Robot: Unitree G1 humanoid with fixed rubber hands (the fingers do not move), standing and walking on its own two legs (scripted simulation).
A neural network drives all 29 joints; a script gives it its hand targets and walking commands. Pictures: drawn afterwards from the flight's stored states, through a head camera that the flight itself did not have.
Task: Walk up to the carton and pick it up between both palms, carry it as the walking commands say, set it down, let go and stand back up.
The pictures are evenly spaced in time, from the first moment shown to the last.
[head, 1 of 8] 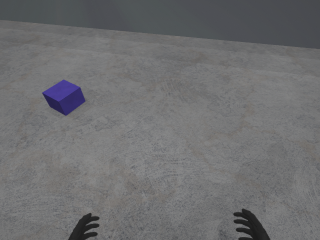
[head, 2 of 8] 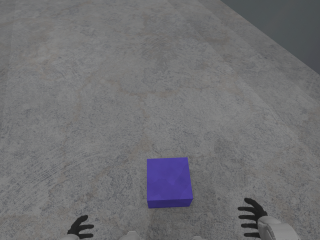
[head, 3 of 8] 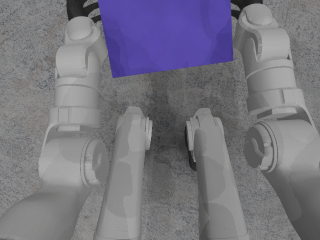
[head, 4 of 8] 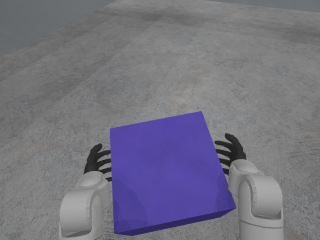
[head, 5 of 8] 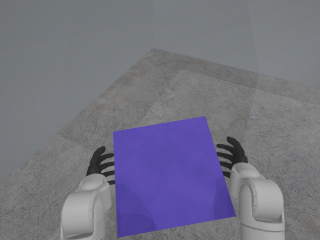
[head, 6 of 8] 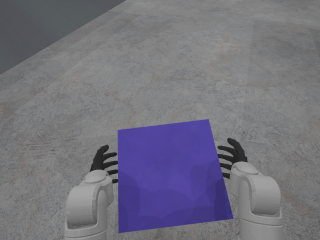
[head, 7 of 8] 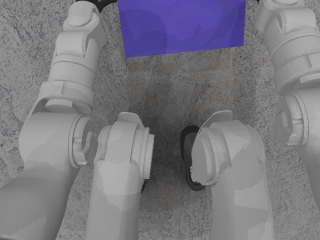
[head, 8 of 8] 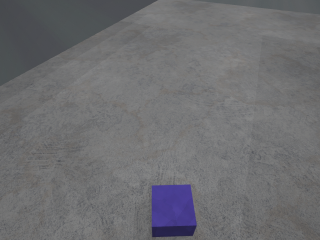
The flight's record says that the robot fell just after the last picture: no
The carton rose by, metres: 0.71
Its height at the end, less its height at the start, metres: +0.00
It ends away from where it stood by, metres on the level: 1.62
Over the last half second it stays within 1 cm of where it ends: yes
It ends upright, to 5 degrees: yes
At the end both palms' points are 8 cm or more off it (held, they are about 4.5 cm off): yes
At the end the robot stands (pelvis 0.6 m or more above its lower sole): yes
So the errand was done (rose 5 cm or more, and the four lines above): yes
